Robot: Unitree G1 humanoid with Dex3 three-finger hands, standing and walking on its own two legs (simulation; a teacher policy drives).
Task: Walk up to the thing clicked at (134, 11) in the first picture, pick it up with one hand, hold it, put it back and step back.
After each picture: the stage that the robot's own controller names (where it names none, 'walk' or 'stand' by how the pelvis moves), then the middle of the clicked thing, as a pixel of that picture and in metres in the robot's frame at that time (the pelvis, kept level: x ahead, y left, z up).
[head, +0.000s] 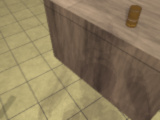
stand; (133, 16) +0.85 -0.28 -0.02
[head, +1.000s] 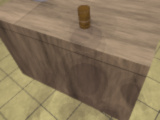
walk; (84, 17) +0.80 +0.06 +0.00
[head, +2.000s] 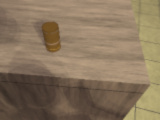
stand; (51, 37) +0.56 +0.15 +0.03
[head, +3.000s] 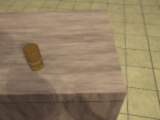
stand; (34, 57) +0.53 +0.23 -0.01
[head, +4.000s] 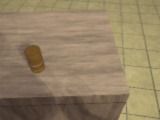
stand; (35, 59) +0.51 +0.23 -0.02
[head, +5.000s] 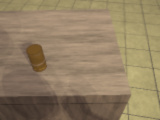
stand; (37, 58) +0.52 +0.23 -0.02
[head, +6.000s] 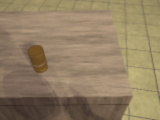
stand; (38, 59) +0.51 +0.22 -0.02
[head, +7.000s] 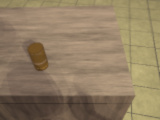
rise first; (38, 57) +0.51 +0.21 -0.02
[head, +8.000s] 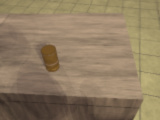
rise first; (50, 58) +0.52 +0.20 -0.02
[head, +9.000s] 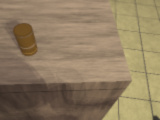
go down; (26, 40) +0.53 +0.19 +0.01
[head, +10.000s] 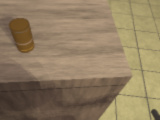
go down; (22, 36) +0.54 +0.19 +0.03
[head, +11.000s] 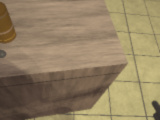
close in; (0, 23) +0.53 +0.21 +0.07
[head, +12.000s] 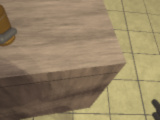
lift; out of the picture +0.52 +0.20 +0.07
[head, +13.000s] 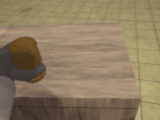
lift; (29, 61) +0.31 +0.17 +0.22
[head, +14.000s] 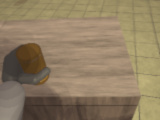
hold; (34, 65) +0.34 +0.16 +0.17
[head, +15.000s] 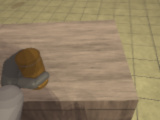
hold; (33, 69) +0.33 +0.17 +0.16
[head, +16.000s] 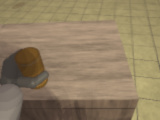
hold; (32, 69) +0.33 +0.17 +0.17
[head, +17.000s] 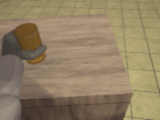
crouch; (31, 44) +0.42 +0.17 +0.18
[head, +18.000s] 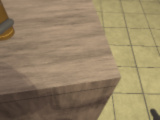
lower; out of the picture +0.52 +0.21 +0.15
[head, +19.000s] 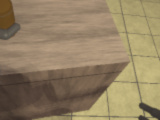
lower; (2, 18) +0.53 +0.19 +0.10
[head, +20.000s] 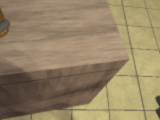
lower; out of the picture +0.54 +0.20 +0.08
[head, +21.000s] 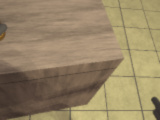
lower; out of the picture +0.53 +0.22 +0.08
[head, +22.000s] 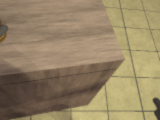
rest; out of the picture +0.53 +0.22 +0.08
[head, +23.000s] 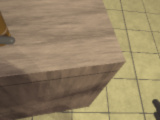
open; out of the picture +0.52 +0.21 +0.07
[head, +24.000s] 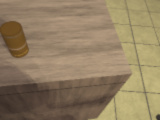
sink last; (15, 40) +0.50 +0.20 +0.04
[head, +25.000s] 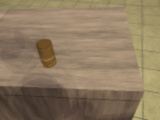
stand; (46, 53) +0.52 +0.21 +0.03
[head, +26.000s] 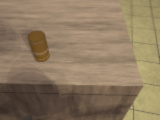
stand; (39, 46) +0.51 +0.21 +0.04
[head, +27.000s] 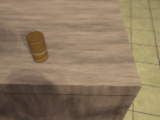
stand; (38, 47) +0.51 +0.21 +0.05
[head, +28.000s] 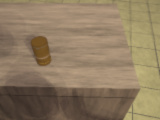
stand; (41, 51) +0.52 +0.20 +0.02
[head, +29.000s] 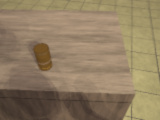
stand; (43, 57) +0.53 +0.20 -0.02
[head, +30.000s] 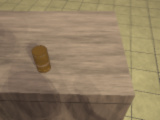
stand; (41, 59) +0.52 +0.21 -0.02
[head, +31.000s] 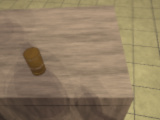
stand; (35, 62) +0.49 +0.22 -0.02
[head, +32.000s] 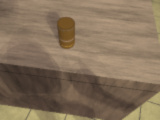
walk; (66, 33) +0.54 +0.08 +0.00
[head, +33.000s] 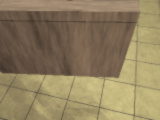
walk; out of the picture +0.97 +0.11 +0.02
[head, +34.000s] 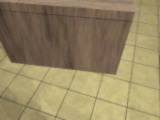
walk; out of the picture +1.17 +0.09 +0.00
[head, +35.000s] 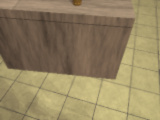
stand; out of the picture +1.10 +0.07 -0.02
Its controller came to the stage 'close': yes
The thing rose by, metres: 0.22
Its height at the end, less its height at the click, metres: +0.00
